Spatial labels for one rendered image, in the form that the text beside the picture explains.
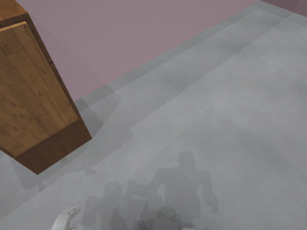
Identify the left robot hand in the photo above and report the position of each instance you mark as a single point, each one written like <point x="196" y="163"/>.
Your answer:
<point x="62" y="222"/>

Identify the cupboard door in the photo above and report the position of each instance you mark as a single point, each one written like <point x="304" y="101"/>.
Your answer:
<point x="33" y="105"/>

